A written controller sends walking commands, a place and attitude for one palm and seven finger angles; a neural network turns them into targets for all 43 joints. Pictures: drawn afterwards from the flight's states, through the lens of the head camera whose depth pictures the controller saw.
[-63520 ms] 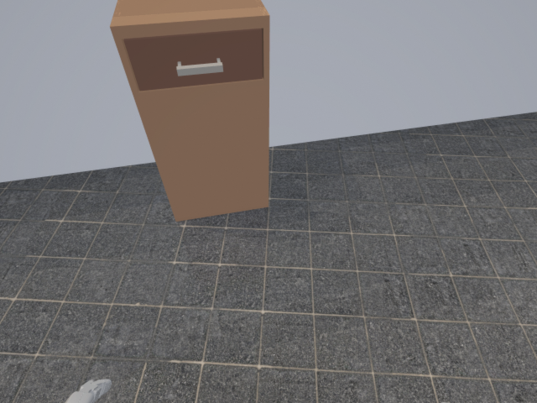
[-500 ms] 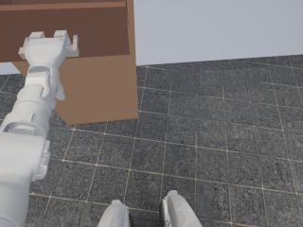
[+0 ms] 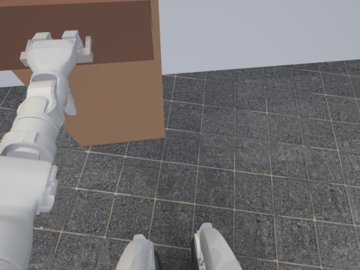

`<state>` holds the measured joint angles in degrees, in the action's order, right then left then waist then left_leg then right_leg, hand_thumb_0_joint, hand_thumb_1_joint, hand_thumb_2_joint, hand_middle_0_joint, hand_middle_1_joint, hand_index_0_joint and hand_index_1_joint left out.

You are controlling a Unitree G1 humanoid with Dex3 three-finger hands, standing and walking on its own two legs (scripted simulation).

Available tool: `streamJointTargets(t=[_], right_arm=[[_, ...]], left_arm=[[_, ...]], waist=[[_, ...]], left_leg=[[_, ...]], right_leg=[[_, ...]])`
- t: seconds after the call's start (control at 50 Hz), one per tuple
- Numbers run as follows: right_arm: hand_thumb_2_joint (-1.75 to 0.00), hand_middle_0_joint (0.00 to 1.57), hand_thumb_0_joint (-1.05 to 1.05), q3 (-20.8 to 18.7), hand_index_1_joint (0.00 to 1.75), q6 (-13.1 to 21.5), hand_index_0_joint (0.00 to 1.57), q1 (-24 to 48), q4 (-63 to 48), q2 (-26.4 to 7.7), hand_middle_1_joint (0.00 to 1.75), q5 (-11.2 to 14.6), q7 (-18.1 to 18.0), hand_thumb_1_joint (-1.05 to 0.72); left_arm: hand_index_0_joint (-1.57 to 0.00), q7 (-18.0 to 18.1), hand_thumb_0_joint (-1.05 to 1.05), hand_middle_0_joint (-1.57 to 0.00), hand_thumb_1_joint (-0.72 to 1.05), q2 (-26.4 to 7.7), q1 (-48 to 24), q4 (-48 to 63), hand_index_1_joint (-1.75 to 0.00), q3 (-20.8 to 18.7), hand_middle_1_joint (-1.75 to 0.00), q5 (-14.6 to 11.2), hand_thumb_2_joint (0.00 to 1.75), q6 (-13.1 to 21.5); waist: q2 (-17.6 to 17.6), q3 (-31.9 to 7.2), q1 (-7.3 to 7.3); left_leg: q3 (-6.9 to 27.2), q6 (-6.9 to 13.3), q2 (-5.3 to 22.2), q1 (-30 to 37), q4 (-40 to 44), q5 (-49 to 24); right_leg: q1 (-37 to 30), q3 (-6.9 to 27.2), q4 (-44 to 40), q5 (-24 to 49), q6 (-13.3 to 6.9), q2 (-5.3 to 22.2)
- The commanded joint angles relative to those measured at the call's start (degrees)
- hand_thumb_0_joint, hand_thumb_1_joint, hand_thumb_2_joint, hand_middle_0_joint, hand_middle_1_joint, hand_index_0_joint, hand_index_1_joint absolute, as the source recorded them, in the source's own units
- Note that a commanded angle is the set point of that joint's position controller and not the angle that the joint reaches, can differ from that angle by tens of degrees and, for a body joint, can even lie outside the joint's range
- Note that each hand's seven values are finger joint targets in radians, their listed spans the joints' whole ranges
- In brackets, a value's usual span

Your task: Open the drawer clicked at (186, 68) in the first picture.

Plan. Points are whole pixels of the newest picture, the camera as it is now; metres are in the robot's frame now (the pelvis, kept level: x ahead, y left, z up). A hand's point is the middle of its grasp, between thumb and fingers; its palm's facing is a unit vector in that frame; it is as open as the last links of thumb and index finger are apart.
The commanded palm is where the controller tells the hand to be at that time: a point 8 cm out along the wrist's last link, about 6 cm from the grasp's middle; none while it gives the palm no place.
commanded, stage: lift the hand off the handle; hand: left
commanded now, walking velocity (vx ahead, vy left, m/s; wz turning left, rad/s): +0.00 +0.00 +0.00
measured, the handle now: (59, 49) +0.59 +0.22 +0.09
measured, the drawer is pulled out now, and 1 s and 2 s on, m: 0.10 0.09 0.09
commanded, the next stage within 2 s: draw the hand back to the body in 1.56 s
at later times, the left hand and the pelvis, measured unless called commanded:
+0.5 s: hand (65, 72) +0.55 +0.22 +0.06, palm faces -0.03 +0.00 -1.00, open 14.0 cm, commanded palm +0.53 +0.22 +0.09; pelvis +0.00 +0.00 +0.01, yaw +0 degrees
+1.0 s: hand (47, 62) +0.54 +0.24 +0.10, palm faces -0.01 -0.05 -1.00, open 13.8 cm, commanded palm +0.53 +0.22 +0.16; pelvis +0.06 +0.01 +0.06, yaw +1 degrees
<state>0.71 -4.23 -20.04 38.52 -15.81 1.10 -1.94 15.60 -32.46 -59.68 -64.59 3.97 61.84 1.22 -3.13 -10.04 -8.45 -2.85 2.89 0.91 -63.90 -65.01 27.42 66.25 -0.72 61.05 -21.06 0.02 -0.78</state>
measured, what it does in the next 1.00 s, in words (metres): rises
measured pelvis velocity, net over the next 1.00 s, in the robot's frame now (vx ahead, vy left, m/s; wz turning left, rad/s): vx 0.06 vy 0.01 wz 0.01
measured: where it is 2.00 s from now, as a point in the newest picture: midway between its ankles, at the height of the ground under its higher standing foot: outside the picture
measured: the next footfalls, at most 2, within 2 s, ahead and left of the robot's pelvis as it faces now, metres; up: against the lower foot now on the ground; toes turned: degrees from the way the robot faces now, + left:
none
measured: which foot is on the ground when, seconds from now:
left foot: down 0.00-1.00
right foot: down 0.00-1.00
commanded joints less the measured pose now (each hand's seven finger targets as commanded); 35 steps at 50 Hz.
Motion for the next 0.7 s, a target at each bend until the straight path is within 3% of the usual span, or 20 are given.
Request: streamJointTargets(t=[0.0,0.02,0.06,0.08,0.1,0.12,0.16,0.28,0.3,0.32,0.34,0.4,0.42,0.46,0.54,0.58,0.6,0.62,0.68], right_arm=[[-0.90,0.20,0.00,-3.7,0.30,0.9,0.20,-9.2,-2.7,-10.0,0.30,0.1,-0.8,-0.90],[-0.90,0.20,0.00,-3.6,0.30,1.1,0.20,-9.4,-2.8,-9.8,0.30,-0.1,-0.8,-0.90],[-0.90,0.20,0.00,-3.8,0.30,0.8,0.20,-9.7,-2.5,-10.0,0.30,-0.1,-0.7,-0.90],[-0.90,0.20,0.00,-3.7,0.30,1.0,0.20,-9.8,-2.7,-9.7,0.30,-0.3,-0.7,-0.90],[-0.90,0.20,0.00,-3.7,0.30,0.7,0.20,-9.5,-2.5,-9.9,0.30,-0.1,-0.7,-0.90],[-0.90,0.20,0.00,-3.6,0.30,0.9,0.20,-9.5,-2.8,-9.7,0.30,-0.3,-0.7,-0.90],[-0.90,0.20,0.00,-3.7,0.30,0.8,0.20,-9.6,-2.4,-9.9,0.30,-0.2,-0.7,-0.90],[-0.90,0.20,0.00,-3.5,0.30,0.7,0.20,-10.1,-2.9,-9.8,0.30,-0.3,-0.7,-0.90],[-0.90,0.20,0.00,-3.4,0.30,0.5,0.20,-10.2,-2.6,-9.9,0.30,-0.3,-0.8,-0.90],[-0.90,0.20,0.00,-3.5,0.30,0.6,0.20,-10.6,-3.0,-9.6,0.30,-0.4,-0.7,-0.90],[-0.90,0.20,0.00,-3.6,0.30,0.4,0.20,-10.5,-2.8,-9.5,0.30,-0.4,-0.6,-0.90],[-0.90,0.20,0.00,-3.6,0.30,0.3,0.20,-10.8,-2.9,-9.4,0.30,-0.3,-0.7,-0.90],[-0.90,0.20,0.00,-3.6,0.30,0.5,0.20,-10.7,-3.2,-9.1,0.30,-0.2,-0.8,-0.90],[-0.90,0.20,0.00,-3.6,0.30,0.4,0.20,-10.8,-2.6,-9.6,0.30,-0.3,-0.9,-0.90],[-0.90,0.20,0.00,-3.5,0.30,0.5,0.20,-11.0,-2.5,-9.3,0.30,-0.3,-1.2,-0.90],[-0.90,0.20,0.00,-3.9,0.30,0.5,0.20,-11.4,-2.5,-9.0,0.30,-0.6,-1.1,-0.90],[-0.90,0.20,0.00,-4.1,0.30,0.5,0.20,-11.3,-2.1,-9.0,0.30,-0.6,-1.0,-0.90],[-0.90,0.20,0.00,-4.3,0.30,0.7,0.20,-11.5,-2.1,-8.8,0.30,-0.8,-0.9,-0.90],[-0.90,0.20,0.00,-4.7,0.30,0.3,0.20,-11.5,-1.5,-8.8,0.30,-1.3,-0.6,-0.90]], left_arm=[[-0.30,-2.7,0.00,-0.30,-0.50,-8.6,-7.0,-3.1,-1.20,0.1,-1.20,0.9,0.30,-1.4],[-0.30,-2.5,0.00,-0.30,-0.50,-7.4,-9.4,-2.7,-1.20,1.4,-1.20,1.0,0.30,-1.3],[-0.30,-2.4,0.00,-0.30,-0.50,-8.9,-8.7,-2.6,-1.20,-0.1,-1.20,1.1,0.30,-1.2],[-0.30,-2.3,0.00,-0.30,-0.50,-7.5,-8.7,-2.8,-1.20,0.8,-1.20,1.1,0.30,-1.2],[-0.30,-2.2,0.00,-0.30,-0.50,-8.8,-7.8,-3.5,-1.20,-0.2,-1.20,1.1,0.30,-1.5],[-0.30,-2.1,0.00,-0.30,-0.50,-7.7,-10.0,-3.1,-1.20,1.0,-1.20,1.2,0.30,-1.4],[-0.30,-2.0,0.00,-0.30,-0.50,-8.8,-11.0,-3.3,-1.20,0.3,-1.20,1.1,0.30,-1.5],[-0.30,-2.1,0.00,-0.30,-0.50,-10.1,-12.1,-3.1,-1.20,-0.2,-1.20,1.2,0.30,-1.7],[-0.30,-2.1,0.00,-0.30,-0.50,-12.0,-13.2,-2.2,-1.20,-1.4,-1.20,1.3,0.30,-1.7],[-0.30,-2.1,0.00,-0.30,-0.50,-10.3,-14.1,-0.9,-1.20,-0.2,-1.20,1.2,0.30,-1.5],[-0.30,-2.1,0.00,-0.30,-0.50,-11.6,-13.1,-0.2,-1.20,-1.7,-1.20,1.1,0.30,-1.6],[-0.30,-2.4,0.00,-0.30,-0.50,-13.5,-14.1,2.0,-1.20,-3.0,-1.20,0.4,0.30,-1.2],[-0.30,-2.5,0.00,-0.30,-0.50,-11.8,-14.8,2.1,-1.20,-1.5,-1.20,0.1,0.30,-1.1],[-0.30,-2.4,0.00,-0.30,-0.50,-16.2,-15.4,4.2,-1.20,-4.9,-1.20,-0.5,0.30,-0.5],[-0.30,-2.0,0.00,-0.30,-0.50,-17.9,-15.7,6.9,-1.20,-6.2,-1.20,-1.0,0.30,1.0],[-0.30,-1.4,0.00,-0.30,-0.50,-17.6,-14.9,9.1,-1.20,-6.9,-1.20,-1.2,0.30,2.4],[-0.30,-1.0,0.00,-0.30,-0.50,-16.5,-15.9,10.2,-1.20,-6.3,-1.20,-1.4,0.30,2.9],[-0.30,-0.5,0.00,-0.30,-0.50,-15.4,-15.8,11.4,-1.20,-6.1,-1.20,-1.5,0.30,3.7],[-0.30,1.4,0.00,-0.30,-0.50,-17.2,-14.6,14.3,-1.20,-8.7,-1.20,-1.7,0.30,5.4]], waist=[[5.4,-15.9,-2.15],[4.6,-15.3,-2.82],[4.2,-16.4,-2.16],[3.5,-16.5,-2.63],[4.3,-16.3,-2.12],[3.8,-15.7,-2.96],[5.1,-15.7,-3.34],[2.8,-17.4,-3.20],[1.7,-17.8,-2.85],[0.8,-18.7,-2.95],[0.4,-19.7,-2.11],[1.8,-21.9,-1.92],[1.6,-21.6,-2.24],[2.7,-22.9,-1.47],[1.4,-23.2,-0.44],[0.0,-25.6,0.36],[-0.6,-24.9,-0.18],[-0.6,-25.1,0.19],[-1.0,-27.2,1.34]], left_leg=[[3.1,0.0,-1.5,9.8,9.7,-5.4],[3.2,0.0,-1.5,9.6,9.8,-5.5],[3.2,-0.1,-1.4,10.3,9.4,-6.6],[2.9,0.0,-1.5,10.4,9.1,-7.2],[3.1,-0.1,-1.5,10.1,9.3,-6.5],[3.1,0.0,-1.5,9.6,9.3,-6.1],[3.1,0.1,-1.4,9.4,9.0,-5.9],[2.8,0.1,-1.6,9.6,9.0,-6.0],[3.0,-0.1,-1.4,10.5,9.4,-6.5],[3.0,0.0,-1.6,11.5,9.7,-7.3],[3.0,-0.1,-1.4,12.6,10.1,-8.2],[3.0,0.0,-1.4,13.6,11.0,-8.8],[2.9,0.1,-1.7,13.7,11.7,-8.0],[2.9,0.2,-1.5,14.2,12.3,-8.5],[2.7,0.2,-1.8,16.7,14.6,-9.7],[2.8,0.2,-1.8,20.2,15.5,-12.9],[3.0,0.0,-1.5,21.8,16.0,-13.7],[3.1,0.0,-1.5,23.0,16.6,-14.9],[3.0,-0.1,-1.6,26.2,17.5,-19.9]], right_leg=[[-13.6,-0.6,-9.3,1.6,-1.5,-2.2],[-13.1,-0.8,-9.4,1.5,-1.3,-2.1],[-13.1,-0.6,-8.9,2.4,-1.6,-2.3],[-13.1,-0.7,-8.9,2.9,-1.4,-2.1],[-13.4,-0.6,-8.9,2.3,-1.6,-2.2],[-12.9,-0.7,-9.1,2.0,-1.3,-2.1],[-13.0,-0.6,-9.1,2.1,-1.4,-2.2],[-14.1,-0.4,-9.4,2.0,-1.2,-2.1],[-14.2,-0.5,-9.2,2.5,-1.4,-2.2],[-14.9,-0.6,-9.5,2.9,-1.3,-2.2],[-15.8,-0.6,-9.6,3.8,-1.4,-2.3],[-19.1,-0.2,-10.7,5.0,-1.1,-2.4],[-19.8,-0.3,-11.5,4.1,-0.9,-2.3],[-22.4,0.3,-12.1,5.2,-0.9,-2.3],[-25.8,0.5,-14.2,6.3,-0.9,-2.3],[-27.6,0.4,-14.9,8.5,-1.1,-2.4],[-26.9,0.3,-15.4,9.1,-1.2,-2.5],[-27.7,0.0,-15.9,9.6,-1.1,-2.5],[-31.1,0.2,-16.8,13.9,-1.4,-2.6]])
